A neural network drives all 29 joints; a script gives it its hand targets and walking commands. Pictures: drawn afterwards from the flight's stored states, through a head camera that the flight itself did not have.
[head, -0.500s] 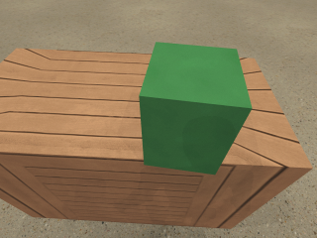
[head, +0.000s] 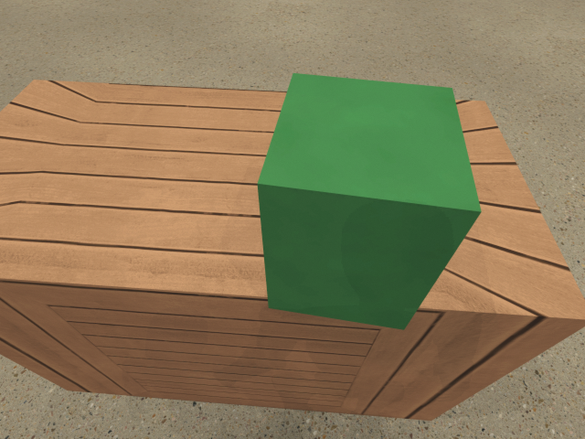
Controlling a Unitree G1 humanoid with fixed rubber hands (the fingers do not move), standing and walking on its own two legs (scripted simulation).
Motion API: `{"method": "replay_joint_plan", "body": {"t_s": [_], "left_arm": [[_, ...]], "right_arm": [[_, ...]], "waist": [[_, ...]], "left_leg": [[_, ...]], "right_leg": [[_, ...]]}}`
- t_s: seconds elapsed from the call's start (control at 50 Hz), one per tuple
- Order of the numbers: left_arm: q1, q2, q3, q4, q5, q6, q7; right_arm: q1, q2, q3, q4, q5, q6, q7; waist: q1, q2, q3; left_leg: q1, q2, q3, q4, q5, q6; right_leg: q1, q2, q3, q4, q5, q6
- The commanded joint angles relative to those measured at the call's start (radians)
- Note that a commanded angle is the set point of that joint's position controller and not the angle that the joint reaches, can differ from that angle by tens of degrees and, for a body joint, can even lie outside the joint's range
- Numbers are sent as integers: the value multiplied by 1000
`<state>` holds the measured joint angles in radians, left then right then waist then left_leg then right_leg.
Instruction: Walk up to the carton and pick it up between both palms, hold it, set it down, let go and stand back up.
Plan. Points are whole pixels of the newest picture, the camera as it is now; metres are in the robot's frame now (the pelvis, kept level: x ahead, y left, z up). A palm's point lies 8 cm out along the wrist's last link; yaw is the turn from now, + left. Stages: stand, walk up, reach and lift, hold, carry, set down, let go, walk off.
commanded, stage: stand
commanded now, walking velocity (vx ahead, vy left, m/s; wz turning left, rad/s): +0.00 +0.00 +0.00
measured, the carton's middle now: (351, 208) +0.38 -0.05 +0.11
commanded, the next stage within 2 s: none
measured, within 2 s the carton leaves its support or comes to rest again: neither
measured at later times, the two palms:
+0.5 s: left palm out of the picture +0.07 +0.26 -0.13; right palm out of the picture +0.06 -0.31 -0.12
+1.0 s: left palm out of the picture +0.05 +0.25 -0.13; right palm out of the picture +0.05 -0.32 -0.12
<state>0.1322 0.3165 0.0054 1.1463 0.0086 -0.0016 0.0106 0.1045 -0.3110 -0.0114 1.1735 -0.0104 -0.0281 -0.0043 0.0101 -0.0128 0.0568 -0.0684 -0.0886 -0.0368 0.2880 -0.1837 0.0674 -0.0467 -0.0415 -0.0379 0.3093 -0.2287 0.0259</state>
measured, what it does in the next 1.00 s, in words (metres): stands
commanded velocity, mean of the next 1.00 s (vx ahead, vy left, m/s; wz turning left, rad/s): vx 0.00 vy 0.00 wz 0.00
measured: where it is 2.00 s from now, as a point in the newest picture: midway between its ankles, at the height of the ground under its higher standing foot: outside the picture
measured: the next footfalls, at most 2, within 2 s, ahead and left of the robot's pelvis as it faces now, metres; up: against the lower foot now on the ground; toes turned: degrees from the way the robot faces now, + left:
none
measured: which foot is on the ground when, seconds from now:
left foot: down 0.00-1.00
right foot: down 0.00-1.00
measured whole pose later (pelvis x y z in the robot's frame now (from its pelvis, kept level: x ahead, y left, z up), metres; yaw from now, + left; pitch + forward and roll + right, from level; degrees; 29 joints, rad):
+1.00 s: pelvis -0.01 -0.03 +0.00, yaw -1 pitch -3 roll +0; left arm 0.12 0.31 0.00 1.14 0.01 -0.01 0.01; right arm 0.10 -0.32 -0.01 1.17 -0.01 -0.01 -0.01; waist 0.00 -0.02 0.07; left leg -0.06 -0.03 -0.04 0.30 -0.19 0.01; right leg -0.02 0.02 -0.04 0.28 -0.21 -0.03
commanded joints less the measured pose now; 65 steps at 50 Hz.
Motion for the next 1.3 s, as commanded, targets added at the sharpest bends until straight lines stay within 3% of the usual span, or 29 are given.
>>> {"method": "replay_joint_plan", "body": {"t_s": [0.0, 0.04, 0.06, 0.16, 0.24, 0.26, 0.3, 0.32, 0.34, 0.4, 0.48, 0.54, 0.58, 0.62, 0.68, 0.74, 0.76, 0.82, 0.84, 0.9, 0.92, 0.96, 1.06, 1.1, 1.14, 1.16, 1.2, 1.26, 1.28], "left_arm": [[-20, 203, 34, -67, 0, -29, 17], [-25, 232, 44, -70, -4, -24, 20], [-52, 231, 46, -76, -2, -23, 19], [-36, 202, 40, -106, 1, -33, 25], [2, 201, 46, -77, 1, -13, 18], [-9, 218, 53, -76, 3, -23, 24], [-41, 203, 39, -101, 1, -23, 25], [-56, 199, 45, -108, 5, -24, 14], [-16, 188, 41, -94, -4, -20, 22], [-46, 201, 41, -93, 0, -18, 19], [-53, 239, 49, -86, -3, -11, 25], [-46, 224, 42, -82, 6, -36, 11], [-75, 223, 49, -98, 8, -34, 4], [-35, 212, 42, -77, 5, -36, 7], [-15, 233, 44, -77, -2, -43, 7], [-61, 227, 33, -80, 5, -35, 11], [-50, 241, 38, -79, 0, -39, 13], [-46, 210, 38, -67, -1, -32, 14], [-51, 249, 37, -76, 8, -28, 18], [-74, 225, 45, -86, 9, -28, 18], [-34, 224, 37, -61, -5, -36, 14], [-49, 236, 40, -58, 4, -32, 16], [-43, 241, 43, -67, -1, -35, 17], [-64, 222, 36, -65, 0, -36, 8], [-33, 225, 39, -53, 0, -37, 3], [-69, 207, 30, -78, 7, -34, 5], [-72, 203, 38, -78, -5, -31, 3], [-96, 226, 40, -72, -1, -29, 14], [-94, 204, 32, -92, 1, -26, 4]], "right_arm": [[-13, -255, -57, -62, -4, -8, -29], [-37, -192, -33, -61, 7, -5, -26], [-30, -243, -42, -54, 6, 1, -36], [-26, -221, -39, -88, 11, -5, -19], [-14, -275, -61, -85, 3, -10, -26], [-45, -261, -54, -97, -3, -23, -23], [7, -255, -45, -72, 2, -4, -30], [-22, -222, -47, -93, -3, -5, -32], [-8, -254, -55, -85, 6, -8, -31], [-30, -250, -46, -106, 6, -9, -17], [-64, -266, -55, -100, 5, -10, -26], [-41, -221, -31, -98, 3, -13, -21], [-26, -247, -36, -71, -3, -6, -22], [-36, -248, -42, -83, -1, -10, -19], [-23, -246, -40, -76, 6, -4, -17], [-79, -227, -33, -78, 9, 1, -19], [-57, -251, -40, -79, 8, -9, -16], [-57, -237, -40, -80, 6, -13, -16], [-35, -240, -46, -67, 6, -8, -22], [-17, -257, -56, -63, -7, -4, -21], [-10, -229, -33, -54, 5, -1, -19], [-47, -229, -41, -56, 9, -3, -18], [-32, -232, -29, -56, 3, -3, -20], [-35, -258, -41, -62, -7, -8, -22], [-49, -222, -19, -56, 1, -12, -11], [-25, -207, -27, -62, 3, -11, -12], [-70, -251, -37, -78, 4, -4, -23], [-64, -193, -23, -66, 9, -8, -20], [-56, -215, -29, -81, 11, -15, -14]], "waist": [[-1, 0, -146], [1, 18, -35], [-6, 46, -90], [-8, -4, -78], [-4, 23, -109], [15, -16, -102], [-2, 40, -51], [-6, -26, -54], [2, 62, -114], [-10, -21, -88], [5, 25, -3], [-23, -37, -44], [8, -16, -9], [-10, 15, -59], [-1, -29, -115], [-8, 41, -78], [-19, -22, -87], [1, 23, -74], [-10, -47, -60], [-42, 49, -105], [-6, 49, -40], [-22, -42, -82], [-2, 70, -47], [-12, -14, -106], [8, 25, -95], [4, -33, -103], [14, 60, -54], [-9, 31, -116], [-9, -31, -122]], "left_leg": [[124, 224, -129, -1, 479, -77], [12, 216, -135, -19, 383, -52], [30, 228, -123, -37, 470, -83], [18, 201, -91, 29, 399, -34], [64, 205, -123, -11, 493, -79], [71, 204, -110, 29, 471, -35], [-28, 198, -92, 0, 441, -49], [4, 222, -121, -15, 470, -79], [49, 219, -127, -5, 481, -78], [21, 202, -126, -13, 373, -43], [-23, 213, -114, -29, 345, -65], [-6, 205, -110, -24, 278, -39], [-24, 198, -104, -34, 288, -39], [35, 212, -123, -28, 293, -34], [30, 209, -107, -15, 234, -38], [21, 217, -103, -11, 285, -50], [34, 211, -114, -21, 274, -49], [14, 213, -101, -12, 282, -44], [25, 207, -107, -30, 253, -49], [48, 209, -85, -5, 259, -44], [-15, 220, -115, -39, 259, -44], [52, 235, -126, -17, 298, -38], [-19, 209, -99, -11, 257, -37], [23, 225, -104, -23, 278, -28], [31, 225, -116, -14, 296, -30], [29, 210, -102, -5, 314, -35], [-13, 211, -94, 5, 291, -48], [11, 217, -89, -4, 285, -38], [27, 214, -102, -6, 245, -42]], "right_leg": [[-10, -94, 60, -31, 225, -46], [-19, -110, 99, -58, 215, -56], [8, -112, 69, -23, 237, -60], [15, -123, 94, -46, 335, -51], [28, -97, 59, -15, 273, -40], [8, -112, 75, -39, 315, -44], [45, -117, 89, -23, 324, -54], [16, -99, 72, 7, 282, -56], [23, -92, 72, -10, 275, -54], [31, -113, 99, -44, 266, -56], [-25, -111, 98, -53, 215, -56], [-16, -125, 101, -59, 244, -63], [-14, -110, 111, -64, 192, -65], [-31, -117, 111, -68, 215, -71], [46, -117, 116, -62, 254, -72], [15, -112, 112, -65, 257, -70], [30, -118, 111, -78, 305, -62], [34, -104, 116, -79, 260, -64], [20, -104, 98, -70, 266, -66], [13, -102, 117, -78, 277, -62], [5, -109, 131, -62, 240, -70], [-20, -98, 100, -68, 249, -58], [37, -127, 142, -79, 303, -80], [39, -103, 106, -66, 237, -75], [25, -110, 135, -70, 243, -78], [24, -107, 105, -49, 296, -67], [21, -115, 124, -68, 298, -68], [62, -130, 131, -52, 355, -77], [24, -104, 117, -53, 280, -77]]}}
